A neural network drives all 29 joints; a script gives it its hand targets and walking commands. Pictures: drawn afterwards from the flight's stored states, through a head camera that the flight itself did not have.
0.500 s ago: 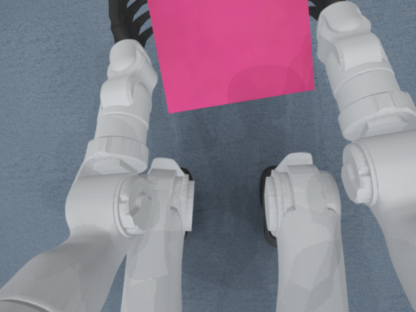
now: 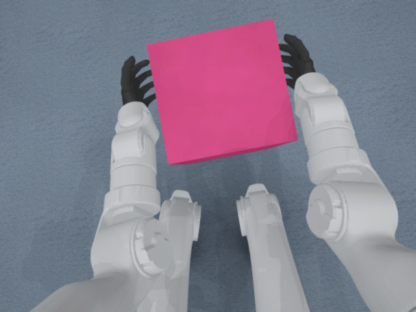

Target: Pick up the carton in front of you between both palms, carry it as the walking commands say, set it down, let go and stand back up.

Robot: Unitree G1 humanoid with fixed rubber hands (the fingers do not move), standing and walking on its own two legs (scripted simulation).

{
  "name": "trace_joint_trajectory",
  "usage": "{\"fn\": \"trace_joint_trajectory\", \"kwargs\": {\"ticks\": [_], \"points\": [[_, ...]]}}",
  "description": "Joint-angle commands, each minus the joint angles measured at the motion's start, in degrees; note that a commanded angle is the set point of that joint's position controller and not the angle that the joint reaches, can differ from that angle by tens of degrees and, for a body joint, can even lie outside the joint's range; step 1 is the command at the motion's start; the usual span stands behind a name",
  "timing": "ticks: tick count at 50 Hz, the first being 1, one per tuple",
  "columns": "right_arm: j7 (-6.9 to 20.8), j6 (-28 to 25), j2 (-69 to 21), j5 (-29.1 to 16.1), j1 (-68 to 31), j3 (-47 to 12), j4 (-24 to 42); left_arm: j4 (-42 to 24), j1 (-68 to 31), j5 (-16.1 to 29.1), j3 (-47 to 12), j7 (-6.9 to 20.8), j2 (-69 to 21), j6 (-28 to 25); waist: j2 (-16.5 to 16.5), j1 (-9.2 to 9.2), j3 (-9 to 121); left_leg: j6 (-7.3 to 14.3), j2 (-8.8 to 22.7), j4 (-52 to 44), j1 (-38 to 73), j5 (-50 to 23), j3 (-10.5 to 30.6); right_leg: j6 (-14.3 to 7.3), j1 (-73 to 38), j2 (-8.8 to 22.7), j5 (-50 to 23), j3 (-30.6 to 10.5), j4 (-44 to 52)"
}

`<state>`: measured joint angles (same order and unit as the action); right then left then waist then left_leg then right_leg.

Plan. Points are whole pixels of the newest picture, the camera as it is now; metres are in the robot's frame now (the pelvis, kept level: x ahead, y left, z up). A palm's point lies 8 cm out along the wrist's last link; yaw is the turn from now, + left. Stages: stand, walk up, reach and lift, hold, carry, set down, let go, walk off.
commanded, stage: reach and lift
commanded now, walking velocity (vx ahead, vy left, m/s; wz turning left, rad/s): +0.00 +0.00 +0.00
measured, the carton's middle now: (219, 108) +0.48 -0.03 -0.15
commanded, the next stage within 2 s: none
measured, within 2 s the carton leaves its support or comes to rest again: neither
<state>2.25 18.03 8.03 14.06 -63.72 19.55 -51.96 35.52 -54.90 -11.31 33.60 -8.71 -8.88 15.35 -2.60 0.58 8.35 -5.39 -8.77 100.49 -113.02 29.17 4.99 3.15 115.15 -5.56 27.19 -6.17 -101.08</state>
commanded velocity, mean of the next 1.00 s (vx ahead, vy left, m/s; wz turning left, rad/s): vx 0.00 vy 0.00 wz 0.00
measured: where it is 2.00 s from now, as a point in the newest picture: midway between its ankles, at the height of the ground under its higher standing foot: (219, 250)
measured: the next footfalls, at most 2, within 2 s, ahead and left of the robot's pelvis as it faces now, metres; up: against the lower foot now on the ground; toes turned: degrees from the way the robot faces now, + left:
none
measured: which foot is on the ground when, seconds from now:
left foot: down 0.00-1.00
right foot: down 0.00-1.00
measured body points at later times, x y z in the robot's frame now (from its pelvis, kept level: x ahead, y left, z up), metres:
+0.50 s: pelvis +0.05 +0.00 +0.13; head +0.21 -0.03 +0.55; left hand +0.46 +0.13 +0.09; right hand +0.46 -0.17 +0.07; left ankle +0.11 +0.13 -0.46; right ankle +0.12 -0.13 -0.46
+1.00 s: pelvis +0.10 +0.01 +0.26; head +0.14 +0.00 +0.71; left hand +0.43 +0.14 +0.24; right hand +0.41 -0.16 +0.22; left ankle +0.11 +0.13 -0.46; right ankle +0.12 -0.13 -0.46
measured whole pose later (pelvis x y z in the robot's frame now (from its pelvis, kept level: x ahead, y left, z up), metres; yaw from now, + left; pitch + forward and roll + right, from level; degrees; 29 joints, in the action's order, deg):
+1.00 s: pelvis +0.10 +0.01 +0.26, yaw -3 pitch +13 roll +0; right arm -2.7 21.5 -5.5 10.6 -17.6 13.8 -31.3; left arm 30.0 -18.0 -10.5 17.6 -4.4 -9.5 18.2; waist -1.4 0.2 9.9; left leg -0.8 -4.3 40.6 -34.2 18.9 8.7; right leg 1.5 35.3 -3.5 17.2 -8.2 -39.8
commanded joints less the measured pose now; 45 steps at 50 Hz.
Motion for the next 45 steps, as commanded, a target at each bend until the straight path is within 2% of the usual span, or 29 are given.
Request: {"fn": "trace_joint_trajectory", "kwargs": {"ticks": [1,6,10,29,38,45], "points": [[11.7,-2.6,-61.1,-9.8,-27.6,-22.7,7.1,2.9,-35.6,7.8,-35.7,13.5,-55.8,0.9,4.4,-1.41,57.4,1.8,-3.5,-12.6,28.6,-8.0,-10.5,-2.8,-39.1,-3.3,-9.2,10.1,13.7],[10.6,-2.0,-63.7,-13.5,-24.5,-29.9,13.8,-0.6,-30.6,11.1,-43.0,14.1,-57.7,1.5,5.6,-1.39,60.9,1.8,-3.3,-15.9,33.7,-10.2,-9.7,-2.0,-47.8,-3.6,-12.3,9.6,17.0],[9.9,-1.4,-65.9,-14.8,-20.5,-33.3,16.1,-1.0,-25.7,12.3,-46.0,15.0,-58.8,2.2,6.2,-1.21,58.8,2.0,-3.0,-19.5,36.8,-10.3,-8.9,-1.7,-53.0,-3.7,-12.8,8.9,20.5],[8.7,-3.9,-69.1,-10.9,-0.1,-32.6,16.0,5.1,-3.3,7.5,-44.0,16.8,-58.6,0.2,4.4,-0.55,38.6,3.7,-0.8,-41.9,58.0,-14.5,-3.4,-2.3,-72.3,-2.2,-16.9,4.0,42.6],[8.9,-3.8,-69.5,-11.3,8.0,-35.5,19.8,3.5,6.0,6.5,-46.6,17.5,-58.9,0.5,3.5,-0.72,32.9,4.0,0.8,-53.4,72.9,-21.6,-1.0,-2.6,-84.3,-1.4,-22.4,2.5,53.5],[9.5,-1.0,-69.9,-12.3,13.4,-38.3,23.8,0.6,12.7,7.3,-49.6,18.7,-60.0,3.4,3.1,-0.75,27.5,4.0,2.1,-62.7,85.6,-27.6,0.2,-2.4,-94.9,-0.8,-27.0,1.7,62.6]]}}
